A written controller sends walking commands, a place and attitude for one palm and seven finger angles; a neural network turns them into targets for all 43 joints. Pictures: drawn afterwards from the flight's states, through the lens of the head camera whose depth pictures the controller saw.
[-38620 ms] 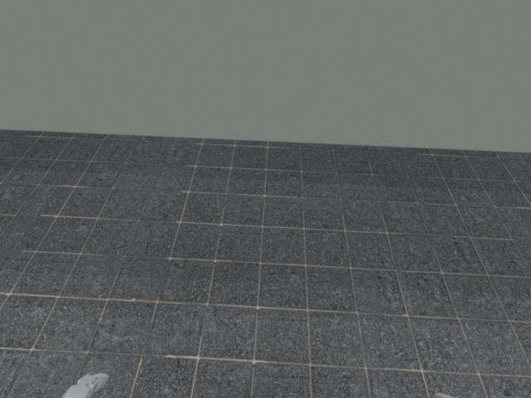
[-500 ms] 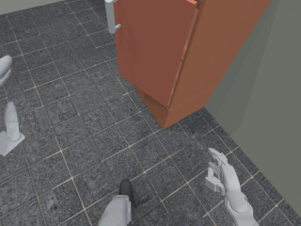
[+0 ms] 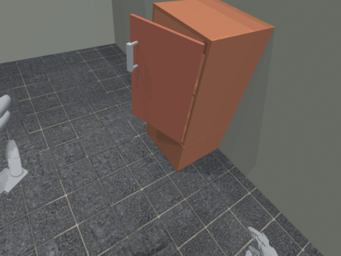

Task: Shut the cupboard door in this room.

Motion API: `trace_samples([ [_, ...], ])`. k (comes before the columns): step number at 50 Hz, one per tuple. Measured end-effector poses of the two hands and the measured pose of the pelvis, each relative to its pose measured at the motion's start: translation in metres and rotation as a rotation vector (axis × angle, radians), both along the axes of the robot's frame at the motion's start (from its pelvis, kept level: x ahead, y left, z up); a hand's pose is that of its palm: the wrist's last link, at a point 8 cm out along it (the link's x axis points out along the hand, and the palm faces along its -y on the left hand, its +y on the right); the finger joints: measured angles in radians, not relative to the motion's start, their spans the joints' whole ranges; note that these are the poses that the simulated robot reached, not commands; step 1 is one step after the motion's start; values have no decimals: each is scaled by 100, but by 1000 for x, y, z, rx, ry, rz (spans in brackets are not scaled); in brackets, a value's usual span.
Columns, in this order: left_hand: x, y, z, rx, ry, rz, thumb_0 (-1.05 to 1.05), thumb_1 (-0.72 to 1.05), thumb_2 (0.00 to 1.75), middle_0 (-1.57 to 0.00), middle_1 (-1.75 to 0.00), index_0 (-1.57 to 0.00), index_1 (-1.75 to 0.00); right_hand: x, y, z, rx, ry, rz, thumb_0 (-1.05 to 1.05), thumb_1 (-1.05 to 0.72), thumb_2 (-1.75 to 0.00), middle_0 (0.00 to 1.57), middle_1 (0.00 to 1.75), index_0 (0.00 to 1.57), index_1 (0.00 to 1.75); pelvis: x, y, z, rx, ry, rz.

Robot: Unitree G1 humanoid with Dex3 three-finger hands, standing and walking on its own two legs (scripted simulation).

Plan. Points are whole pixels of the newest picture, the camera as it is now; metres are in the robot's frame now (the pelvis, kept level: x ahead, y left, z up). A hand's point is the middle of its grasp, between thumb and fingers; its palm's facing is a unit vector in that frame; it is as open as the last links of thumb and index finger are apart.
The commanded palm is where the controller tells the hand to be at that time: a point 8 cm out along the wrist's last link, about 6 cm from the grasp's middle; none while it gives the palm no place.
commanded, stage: stop stepping back and stand still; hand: left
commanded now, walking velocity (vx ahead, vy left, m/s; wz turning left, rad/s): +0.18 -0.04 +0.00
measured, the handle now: (132, 56) +0.97 +0.17 -0.03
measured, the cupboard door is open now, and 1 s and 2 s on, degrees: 20 20 20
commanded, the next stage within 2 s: let the arm hang, fingers relaxed in 0.50 s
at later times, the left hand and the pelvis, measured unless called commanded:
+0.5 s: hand out of the picture +0.20 +0.29 +0.19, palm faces +0.38 -0.80 -0.47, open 7.5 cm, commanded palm +0.13 +0.34 +0.18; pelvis -0.01 +0.04 -0.01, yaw +0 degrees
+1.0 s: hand out of the picture +0.02 +0.23 -0.17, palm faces +0.10 -0.98 -0.16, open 6.8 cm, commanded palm none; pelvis -0.03 +0.05 +0.00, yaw +3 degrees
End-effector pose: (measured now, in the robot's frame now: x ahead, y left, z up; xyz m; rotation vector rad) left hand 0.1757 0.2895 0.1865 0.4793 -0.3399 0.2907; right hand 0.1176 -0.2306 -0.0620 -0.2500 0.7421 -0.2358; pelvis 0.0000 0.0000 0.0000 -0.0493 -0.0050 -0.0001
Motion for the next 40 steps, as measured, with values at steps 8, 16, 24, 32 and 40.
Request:
trace_samples([
  [8,-53,29,47,155,-79,113,1,88,90,-21,-30,-21,-31,-5,23,-15,92,25,38,1,-90,-90,21,30,20,30,-16,16,3,46,8,-49],
  [16,-25,71,-39,-191,47,282,1,89,90,-20,-30,-20,-31,1,25,-30,-15,61,37,2,-91,-90,21,30,20,30,-5,47,-12,37,-3,42],
  [24,-10,42,5,38,7,50,2,89,90,-21,-30,-20,-31,16,56,-8,58,-10,65,2,-91,-90,20,30,20,30,-11,40,-5,52,-7,-1],
  [32,-8,41,17,198,103,78,0,89,90,-21,-30,-21,-31,24,49,-35,158,23,88,1,-91,-90,21,30,20,30,-3,40,-5,35,22,10],
  [40,-46,22,-239,-298,1026,165,0,91,90,-19,-30,-19,-30,-5,35,-73,120,202,89,1,-91,-90,20,30,20,30,-15,53,-18,69,-15,40],
])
